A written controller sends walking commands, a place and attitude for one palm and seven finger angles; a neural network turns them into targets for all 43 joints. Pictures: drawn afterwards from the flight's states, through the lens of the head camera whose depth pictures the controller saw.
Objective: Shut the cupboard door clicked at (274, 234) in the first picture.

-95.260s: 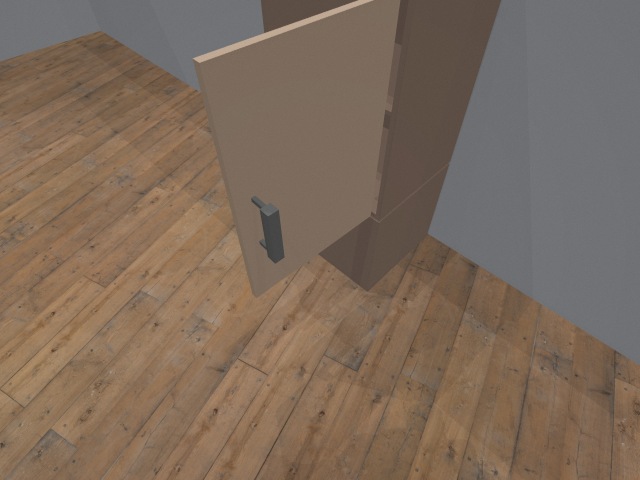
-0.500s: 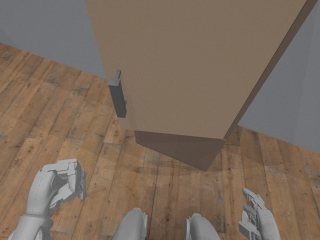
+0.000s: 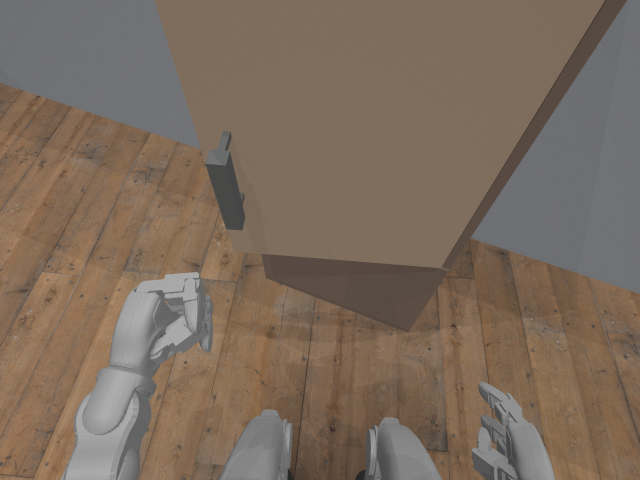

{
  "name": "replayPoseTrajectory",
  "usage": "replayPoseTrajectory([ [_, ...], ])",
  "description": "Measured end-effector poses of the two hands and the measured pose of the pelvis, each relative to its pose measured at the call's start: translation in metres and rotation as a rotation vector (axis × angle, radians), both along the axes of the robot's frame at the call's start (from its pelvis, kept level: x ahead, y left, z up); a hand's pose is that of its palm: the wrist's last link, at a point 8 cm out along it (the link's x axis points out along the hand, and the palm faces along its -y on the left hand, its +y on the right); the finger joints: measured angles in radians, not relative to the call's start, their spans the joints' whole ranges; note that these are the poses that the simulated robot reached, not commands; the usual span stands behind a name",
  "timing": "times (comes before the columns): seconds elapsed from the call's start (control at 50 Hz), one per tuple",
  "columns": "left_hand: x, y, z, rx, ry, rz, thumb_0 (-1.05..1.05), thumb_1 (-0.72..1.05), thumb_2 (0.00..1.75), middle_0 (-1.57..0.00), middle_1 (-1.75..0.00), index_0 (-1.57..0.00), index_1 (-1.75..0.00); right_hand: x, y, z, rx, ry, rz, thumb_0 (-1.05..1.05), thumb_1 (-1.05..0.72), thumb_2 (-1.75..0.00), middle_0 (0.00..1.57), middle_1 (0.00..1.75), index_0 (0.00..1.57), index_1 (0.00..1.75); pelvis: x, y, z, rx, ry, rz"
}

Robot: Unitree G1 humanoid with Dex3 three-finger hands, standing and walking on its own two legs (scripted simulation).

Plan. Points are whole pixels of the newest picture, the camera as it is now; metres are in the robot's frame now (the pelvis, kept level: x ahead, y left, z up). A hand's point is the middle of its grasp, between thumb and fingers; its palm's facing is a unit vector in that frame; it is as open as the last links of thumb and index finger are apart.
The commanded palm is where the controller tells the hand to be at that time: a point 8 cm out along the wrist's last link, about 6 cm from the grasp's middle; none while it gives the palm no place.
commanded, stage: bring the fist close to the handle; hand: left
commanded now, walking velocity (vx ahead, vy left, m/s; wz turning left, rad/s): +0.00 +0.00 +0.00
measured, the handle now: (230, 182) +0.50 +0.16 +0.03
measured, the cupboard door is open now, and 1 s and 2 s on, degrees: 18 18 6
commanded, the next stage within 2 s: push the door shut along its arc in 1.00 s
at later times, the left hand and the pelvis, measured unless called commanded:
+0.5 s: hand (237, 259) +0.37 +0.13 +0.04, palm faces -0.06 -1.00 -0.02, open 3.1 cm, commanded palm +0.36 +0.17 +0.04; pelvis +0.00 +0.00 +0.00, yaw +0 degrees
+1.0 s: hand (247, 249) +0.39 +0.12 +0.03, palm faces -0.04 -1.00 -0.03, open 3.1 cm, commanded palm +0.38 +0.17 +0.03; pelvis +0.00 -0.01 +0.01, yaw +0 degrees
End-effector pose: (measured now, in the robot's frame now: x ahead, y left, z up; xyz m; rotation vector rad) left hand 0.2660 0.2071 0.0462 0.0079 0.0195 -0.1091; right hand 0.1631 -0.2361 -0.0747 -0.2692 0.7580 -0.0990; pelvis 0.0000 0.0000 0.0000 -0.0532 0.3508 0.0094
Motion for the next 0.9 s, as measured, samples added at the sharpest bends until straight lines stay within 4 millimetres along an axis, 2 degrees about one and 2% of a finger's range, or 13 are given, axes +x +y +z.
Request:
replayPoseTrajectory([
  [0.12,0.026,0.006,-0.005,0.016,-0.014,0.061,0.02,0.9,0.9,-1.3,-1.5,-1.3,-1.49,-0.012,-0.001,-0.006,-0.002,0.067,-0.004,0.02,-0.9,-0.89,0.21,0.3,0.21,0.3,0.0,0.001,0.0,0.001,0.009,0.003],
  [0.3,0.055,-0.02,-0.005,-0.002,-0.013,-0.009,0.02,0.9,0.9,-1.3,-1.5,-1.3,-1.5,-0.022,-0.004,-0.01,-0.001,0.125,-0.039,0.02,-0.9,-0.89,0.21,0.3,0.21,0.3,0.003,0.005,0.005,0.004,0.018,-0.002],
  [0.5,0.089,-0.023,-0.009,0.014,-0.029,0.049,0.02,0.9,0.9,-1.3,-1.5,-1.3,-1.49,-0.032,-0.009,-0.017,0.008,0.186,-0.052,0.01,-0.9,-0.89,0.21,0.3,0.21,0.3,0.003,0.001,0.003,0.014,0.03,-0.008],
  [0.7,0.119,-0.043,-0.01,0.006,-0.037,0.037,0.02,0.9,0.9,-1.3,-1.5,-1.3,-1.49,-0.053,-0.018,-0.029,0.01,0.258,-0.086,0.01,-0.9,-0.89,0.21,0.3,0.21,0.3,-0.001,-0.003,0.0,0.021,0.044,-0.012],
  [0.78,0.121,-0.041,-0.009,0.01,-0.041,0.061,0.02,0.9,0.9,-1.3,-1.5,-1.3,-1.49,-0.063,-0.022,-0.03,0.023,0.281,-0.11,0.01,-0.9,-0.89,0.21,0.3,0.2,0.3,0.0,-0.005,0.001,0.029,0.047,-0.023],
  [0.9,0.106,-0.033,-0.007,0.036,-0.026,0.071,0.02,0.9,0.9,-1.3,-1.5,-1.3,-1.49,-0.072,-0.024,-0.029,0.039,0.312,-0.113,0.01,-0.9,-0.89,0.21,0.3,0.2,0.3,0.0,-0.008,0.007,0.036,0.03,-0.023],
])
